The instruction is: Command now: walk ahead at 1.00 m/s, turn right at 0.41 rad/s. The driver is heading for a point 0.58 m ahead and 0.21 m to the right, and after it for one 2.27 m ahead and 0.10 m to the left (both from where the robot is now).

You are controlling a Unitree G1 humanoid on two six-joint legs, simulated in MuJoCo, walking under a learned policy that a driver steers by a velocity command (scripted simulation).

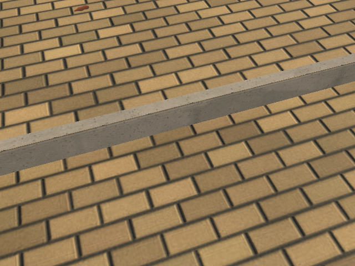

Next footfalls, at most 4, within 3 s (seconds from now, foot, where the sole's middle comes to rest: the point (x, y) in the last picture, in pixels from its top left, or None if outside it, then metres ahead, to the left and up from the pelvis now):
0.14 right None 0.36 -0.08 -0.76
0.56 left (199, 184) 0.83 -0.05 -0.76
1.10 right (240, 178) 0.86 -0.23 -0.76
1.54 left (189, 204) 0.74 -0.01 -0.76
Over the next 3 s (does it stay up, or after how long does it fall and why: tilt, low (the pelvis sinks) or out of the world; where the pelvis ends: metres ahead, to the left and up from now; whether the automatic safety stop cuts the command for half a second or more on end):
stays up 1.51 -0.30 0.14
